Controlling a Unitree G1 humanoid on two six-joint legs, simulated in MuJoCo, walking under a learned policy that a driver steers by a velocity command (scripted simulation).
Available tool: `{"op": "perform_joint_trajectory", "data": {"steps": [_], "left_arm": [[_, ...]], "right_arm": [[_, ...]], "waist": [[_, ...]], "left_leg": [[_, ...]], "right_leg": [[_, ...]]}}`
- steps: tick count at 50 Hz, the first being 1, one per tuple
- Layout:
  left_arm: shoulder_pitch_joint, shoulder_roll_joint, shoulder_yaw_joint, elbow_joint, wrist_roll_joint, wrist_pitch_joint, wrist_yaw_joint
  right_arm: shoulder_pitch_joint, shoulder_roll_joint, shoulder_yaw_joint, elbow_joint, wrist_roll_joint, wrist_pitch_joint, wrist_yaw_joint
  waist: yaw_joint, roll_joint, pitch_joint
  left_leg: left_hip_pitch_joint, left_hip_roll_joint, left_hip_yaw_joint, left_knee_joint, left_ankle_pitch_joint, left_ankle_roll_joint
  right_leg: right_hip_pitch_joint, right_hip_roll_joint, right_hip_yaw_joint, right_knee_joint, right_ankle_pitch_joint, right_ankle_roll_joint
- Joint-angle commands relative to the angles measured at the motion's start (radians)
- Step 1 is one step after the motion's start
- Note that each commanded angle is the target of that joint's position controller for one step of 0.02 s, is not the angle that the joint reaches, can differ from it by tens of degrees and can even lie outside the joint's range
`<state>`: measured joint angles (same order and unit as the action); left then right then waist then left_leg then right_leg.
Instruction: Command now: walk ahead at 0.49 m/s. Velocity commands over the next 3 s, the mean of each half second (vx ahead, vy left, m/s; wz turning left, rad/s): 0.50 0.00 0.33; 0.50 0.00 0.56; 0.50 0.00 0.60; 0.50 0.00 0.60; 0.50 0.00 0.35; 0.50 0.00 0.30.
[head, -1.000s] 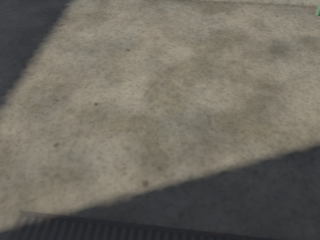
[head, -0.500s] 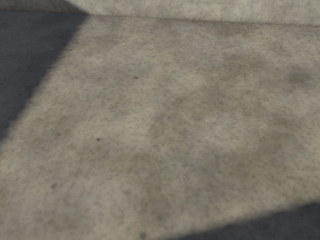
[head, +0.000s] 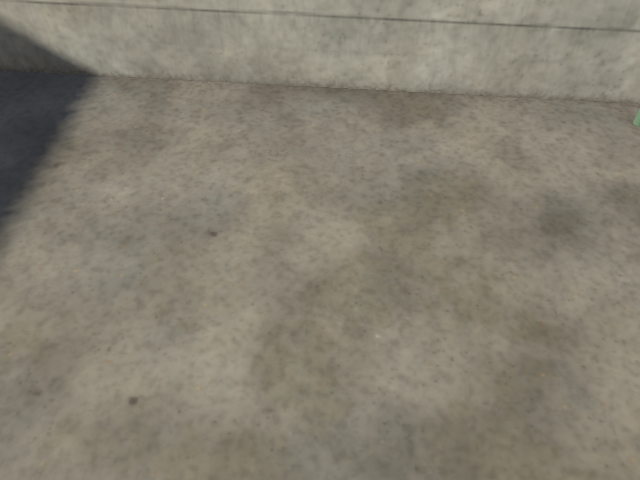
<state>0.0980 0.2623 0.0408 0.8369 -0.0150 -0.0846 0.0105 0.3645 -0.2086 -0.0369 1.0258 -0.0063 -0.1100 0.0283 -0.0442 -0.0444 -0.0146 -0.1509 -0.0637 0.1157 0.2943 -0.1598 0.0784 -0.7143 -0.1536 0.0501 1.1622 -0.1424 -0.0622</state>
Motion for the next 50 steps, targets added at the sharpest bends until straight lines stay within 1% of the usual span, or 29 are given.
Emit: {"op": "perform_joint_trajectory", "data": {"steps": [1, 5, 8, 11, 12, 13, 14, 15, 16, 17, 18, 19, 21, 23, 25, 30, 33, 36, 38, 39, 40, 41, 42, 43, 44, 45, 46, 47, 50], "left_arm": [[-0.007, 0.023, 0.0, -0.043, 0.012, 0.001, -0.002], [-0.168, 0.013, -0.006, -0.079, 0.0, -0.013, -0.011], [-0.247, 0.026, -0.004, -0.102, -0.007, -0.028, -0.031], [-0.198, 0.076, 0.014, -0.099, -0.008, -0.045, -0.044], [-0.121, 0.105, 0.029, -0.08, -0.006, -0.05, -0.041], [0.045, 0.152, 0.055, -0.032, -0.003, -0.053, -0.033], [0.242, 0.229, 0.076, -0.001, 0.017, -0.052, -0.021], [0.289, 0.292, 0.091, 0.015, 0.034, -0.044, -0.024], [0.271, 0.18, 0.064, 0.002, 0.032, -0.042, -0.023], [0.196, 0.111, 0.046, -0.012, 0.021, -0.042, -0.018], [0.131, 0.084, 0.036, -0.016, 0.019, -0.042, -0.017], [0.09, 0.06, 0.031, -0.009, 0.022, -0.043, -0.019], [0.069, 0.04, 0.03, 0.008, 0.034, -0.046, -0.019], [0.077, 0.06, 0.04, 0.025, 0.028, -0.051, -0.014], [0.091, 0.087, 0.051, 0.035, 0.03, -0.052, -0.004], [0.121, 0.136, 0.067, 0.039, 0.025, -0.038, 0.013], [0.173, 0.16, 0.076, 0.048, 0.015, -0.023, 0.017], [0.2, 0.181, 0.084, 0.055, 0.0, -0.002, 0.015], [0.182, 0.21, 0.092, 0.047, -0.008, 0.011, 0.017], [0.17, 0.224, 0.096, 0.043, -0.013, 0.02, 0.017], [0.151, 0.224, 0.093, 0.036, -0.018, 0.027, 0.018], [0.156, 0.187, 0.079, 0.019, 0.003, 0.023, 0.02], [0.217, 0.031, 0.035, -0.047, 0.037, -0.006, 0.01], [0.126, 0.094, 0.037, -0.072, -0.004, -0.054, -0.004], [0.038, 0.131, 0.047, -0.099, -0.038, -0.073, -0.011], [0.043, 0.126, 0.043, -0.091, -0.023, -0.081, -0.007], [0.06, 0.134, 0.051, -0.076, 0.004, -0.078, 0.001], [0.086, 0.146, 0.06, -0.073, 0.012, -0.063, 0.002], [0.071, 0.114, 0.058, -0.098, 0.028, -0.027, 0.003]], "right_arm": [[-0.052, -0.129, -0.018, -0.069, 0.001, -0.015, -0.023], [0.028, -0.165, -0.028, -0.066, 0.019, -0.004, -0.035], [0.073, -0.168, -0.036, -0.057, 0.029, 0.013, -0.04], [0.051, -0.186, -0.052, -0.066, 0.029, 0.029, -0.05], [0.026, -0.192, -0.056, -0.075, 0.025, 0.033, -0.05], [0.011, -0.169, -0.049, -0.089, 0.015, 0.036, -0.047], [-0.001, -0.115, -0.03, -0.13, -0.001, 0.036, -0.045], [0.131, 0.019, 0.002, -0.153, 0.026, 0.018, -0.04], [0.108, -0.091, -0.021, -0.138, 0.053, 0.007, -0.041], [0.013, -0.152, -0.04, -0.164, 0.063, 0.006, -0.044], [-0.036, -0.151, -0.043, -0.175, 0.054, 0.009, -0.05], [-0.065, -0.142, -0.05, -0.184, 0.039, 0.016, -0.054], [-0.041, -0.106, -0.056, -0.195, 0.043, 0.042, -0.046], [-0.061, -0.08, -0.054, -0.217, 0.044, 0.064, -0.042], [-0.106, -0.079, -0.054, -0.246, 0.034, 0.076, -0.04], [-0.256, -0.071, -0.042, -0.303, 0.027, 0.068, -0.01], [-0.36, -0.067, -0.035, -0.346, 0.027, 0.067, 0.009], [-0.408, -0.081, -0.037, -0.385, 0.031, 0.07, 0.026], [-0.366, -0.113, -0.054, -0.393, 0.031, 0.075, 0.03], [-0.282, -0.143, -0.072, -0.379, 0.034, 0.078, 0.029], [-0.126, -0.191, -0.102, -0.338, 0.037, 0.078, 0.022], [0.045, -0.279, -0.142, -0.292, 0.036, 0.086, 0.001], [0.01, -0.389, -0.153, -0.297, 0.036, 0.076, -0.005], [0.056, -0.321, -0.127, -0.33, 0.018, 0.061, 0.001], [0.028, -0.255, -0.108, -0.316, 0.012, 0.048, 0.005], [-0.036, -0.216, -0.096, -0.326, 0.023, 0.041, 0.004], [-0.118, -0.183, -0.085, -0.342, 0.025, 0.039, 0.002], [-0.162, -0.159, -0.075, -0.359, 0.016, 0.037, -0.001], [-0.148, -0.183, -0.079, -0.359, 0.018, 0.028, -0.016]], "waist": [[0.043, 0.067, 0.069], [-0.019, 0.076, 0.082], [-0.043, 0.104, 0.095], [0.01, 0.147, 0.066], [0.057, 0.157, 0.021], [0.131, 0.146, -0.087], [0.195, 0.045, -0.267], [0.122, -0.269, -0.401], [0.145, -0.21, -0.393], [0.144, -0.138, -0.243], [0.115, -0.05, -0.164], [0.09, -0.03, -0.1], [0.045, -0.068, -0.05], [0.032, -0.042, -0.006], [0.033, -0.012, 0.021], [0.073, 0.005, 0.061], [0.112, 0.013, 0.093], [0.113, -0.005, 0.103], [0.068, -0.041, 0.052], [0.015, -0.052, 0.0], [-0.073, -0.034, -0.079], [-0.139, 0.049, -0.168], [-0.007, 0.31, -0.222], [-0.07, 0.211, -0.346], [-0.078, 0.161, -0.218], [-0.033, 0.092, -0.147], [0.015, 0.058, -0.1], [0.051, 0.071, -0.083], [0.073, 0.061, -0.051]], "left_leg": [[-0.066, 0.244, -0.183, -0.197, 0.152, 0.147], [0.009, 0.239, -0.183, -0.186, 0.143, 0.125], [0.105, 0.272, -0.218, -0.113, 0.122, 0.121], [0.161, 0.311, -0.27, -0.023, 0.18, 0.095], [0.16, 0.295, -0.262, 0.064, 0.301, 0.079], [0.106, 0.239, -0.229, 0.245, 0.375, 0.052], [-0.094, 0.165, -0.177, 0.558, 0.156, 0.016], [-0.497, 0.009, -0.145, 0.899, -0.38, -0.048], [-0.599, 0.06, -0.263, 1.05, -0.402, -0.043], [-0.656, 0.104, -0.249, 1.081, -0.315, -0.033], [-0.619, 0.152, -0.227, 1.061, -0.222, -0.035], [-0.582, 0.179, -0.226, 1.012, -0.166, -0.035], [-0.507, 0.214, -0.228, 0.958, -0.118, -0.033], [-0.525, 0.224, -0.223, 0.915, -0.096, -0.037], [-0.571, 0.226, -0.229, 0.845, -0.035, -0.048], [-0.562, 0.208, -0.164, 0.556, 0.171, -0.053], [-0.573, 0.193, -0.111, 0.447, 0.166, -0.039], [-0.562, 0.167, -0.067, 0.382, 0.064, -0.006], [-0.443, 0.102, -0.01, 0.367, -0.038, 0.032], [-0.329, 0.057, 0.017, 0.349, -0.075, 0.057], [-0.108, 0.002, 0.035, 0.27, -0.016, 0.093], [0.213, 0.077, -0.131, 0.256, 0.009, 0.145], [0.494, 0.325, -0.699, 0.154, -0.137, 0.31], [0.549, 0.401, -0.954, -0.001, -0.232, 0.353], [0.484, 0.383, -0.813, -0.019, -0.133, 0.304], [0.339, 0.341, -0.679, -0.007, -0.042, 0.268], [0.188, 0.299, -0.578, -0.01, 0.05, 0.237], [0.089, 0.272, -0.524, -0.03, 0.118, 0.225], [-0.034, 0.238, -0.451, -0.067, 0.237, 0.23]], "right_leg": [[-0.036, -0.026, -0.008, -0.195, 0.145, 0.047], [0.038, 0.043, -0.05, -0.498, 0.236, 0.08], [0.054, 0.072, -0.039, -0.623, 0.206, 0.078], [0.165, 0.093, -0.02, -0.695, 0.123, 0.046], [0.271, 0.114, -0.036, -0.712, 0.084, 0.027], [0.493, 0.116, -0.043, -0.7, 0.082, -0.006], [0.816, -0.064, 0.131, -0.644, 0.09, -0.067], [1.147, -0.292, 0.591, -0.765, -0.088, -0.22], [1.116, -0.274, 0.675, -0.846, -0.208, -0.212], [0.987, -0.244, 0.493, -0.852, -0.184, -0.163], [0.836, -0.211, 0.362, -0.874, -0.088, -0.14], [0.716, -0.172, 0.268, -0.908, -0.021, -0.126], [0.604, -0.131, 0.137, -0.967, 0.03, -0.114], [0.563, -0.132, 0.054, -1.006, 0.098, -0.123], [0.562, -0.136, -0.011, -1.024, 0.156, -0.131], [0.602, -0.113, -0.164, -1.041, 0.172, -0.106], [0.683, -0.134, -0.209, -1.021, 0.177, -0.096], [0.78, -0.16, -0.243, -0.955, 0.284, -0.074], [0.807, -0.162, -0.274, -0.829, 0.605, -0.055], [0.805, -0.152, -0.291, -0.697, 0.757, -0.044], [0.74, -0.115, -0.321, -0.488, 0.786, -0.015], [0.483, -0.075, -0.32, -0.18, 0.499, 0.039], [0.027, 0.127, -0.222, 0.16, -0.413, 0.096], [-0.088, 0.158, 0.02, 0.278, -0.461, 0.078], [-0.181, 0.118, 0.027, 0.27, -0.359, 0.054], [-0.142, 0.071, 0.03, 0.187, -0.268, 0.038], [-0.057, 0.035, 0.034, 0.098, -0.212, 0.044], [0.019, 0.013, 0.044, 0.043, -0.179, 0.051], [0.072, 0.023, 0.021, -0.087, -0.122, 0.091]]}}
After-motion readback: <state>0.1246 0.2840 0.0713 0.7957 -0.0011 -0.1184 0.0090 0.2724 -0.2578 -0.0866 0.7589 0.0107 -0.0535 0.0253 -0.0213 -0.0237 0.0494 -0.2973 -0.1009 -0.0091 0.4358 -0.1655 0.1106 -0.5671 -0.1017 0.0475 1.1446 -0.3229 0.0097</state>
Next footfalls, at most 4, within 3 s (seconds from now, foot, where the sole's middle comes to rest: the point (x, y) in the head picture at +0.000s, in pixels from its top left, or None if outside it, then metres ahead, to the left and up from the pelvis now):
0.28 right None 0.36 -0.16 -0.78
0.82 left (235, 472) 0.56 0.17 -0.78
1.32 right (245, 332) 0.90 0.16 -0.78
1.84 left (83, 355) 0.85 0.55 -0.78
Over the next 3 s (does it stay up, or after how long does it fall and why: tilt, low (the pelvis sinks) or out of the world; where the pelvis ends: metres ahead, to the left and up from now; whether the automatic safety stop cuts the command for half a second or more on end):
stays up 1.03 0.96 -0.01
